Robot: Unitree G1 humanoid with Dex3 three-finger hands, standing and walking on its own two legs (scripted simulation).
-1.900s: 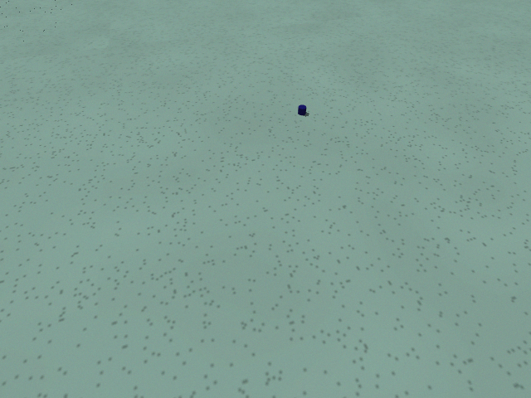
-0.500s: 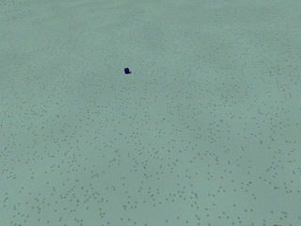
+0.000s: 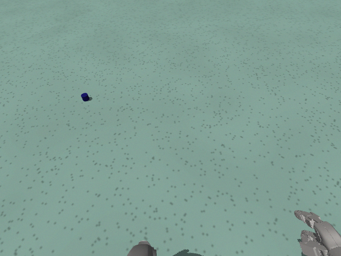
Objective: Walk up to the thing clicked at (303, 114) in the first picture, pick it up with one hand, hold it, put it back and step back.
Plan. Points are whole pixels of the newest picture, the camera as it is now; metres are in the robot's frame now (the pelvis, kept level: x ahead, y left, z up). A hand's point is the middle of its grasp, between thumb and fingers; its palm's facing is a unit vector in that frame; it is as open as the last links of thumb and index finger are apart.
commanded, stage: walk up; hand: left
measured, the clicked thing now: (85, 97) +1.42 +0.81 -0.71
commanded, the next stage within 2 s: none
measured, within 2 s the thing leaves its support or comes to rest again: neither
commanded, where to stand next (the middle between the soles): +1.03 +1.02 m, yaw -58 degrees
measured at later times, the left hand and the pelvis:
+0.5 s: hand (64, 142) +0.48 +0.39 -0.09, palm faces -0.24 -0.81 -0.54, open 7.4 cm; pelvis +0.27 +0.14 +0.01, yaw -14 degrees
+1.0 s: hand (38, 104) +0.71 +0.60 -0.13, palm faces -0.40 -0.72 -0.56, open 7.4 cm; pelvis +0.52 +0.32 +0.01, yaw -25 degrees
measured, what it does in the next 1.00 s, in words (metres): walks ahead, turning right: right foot, then left foot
